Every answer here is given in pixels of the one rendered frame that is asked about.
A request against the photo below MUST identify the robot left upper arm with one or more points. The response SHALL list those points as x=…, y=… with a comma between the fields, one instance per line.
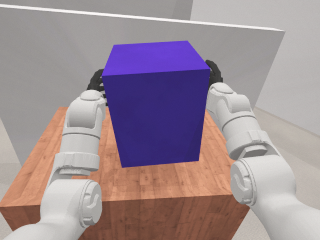
x=69, y=207

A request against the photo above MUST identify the left robot hand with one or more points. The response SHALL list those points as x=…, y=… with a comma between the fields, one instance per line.
x=95, y=83

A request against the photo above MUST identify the robot right upper arm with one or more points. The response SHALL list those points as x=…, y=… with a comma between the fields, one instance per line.
x=266, y=184

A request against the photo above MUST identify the carton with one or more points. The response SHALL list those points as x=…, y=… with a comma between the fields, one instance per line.
x=156, y=94

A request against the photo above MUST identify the right robot hand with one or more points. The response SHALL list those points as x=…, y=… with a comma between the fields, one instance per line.
x=215, y=74

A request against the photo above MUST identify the left robot forearm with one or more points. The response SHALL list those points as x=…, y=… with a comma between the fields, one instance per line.
x=78, y=155

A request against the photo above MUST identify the right robot forearm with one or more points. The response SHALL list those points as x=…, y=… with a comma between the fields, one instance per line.
x=244, y=137

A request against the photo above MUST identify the pedestal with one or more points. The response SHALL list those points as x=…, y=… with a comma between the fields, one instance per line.
x=174, y=201

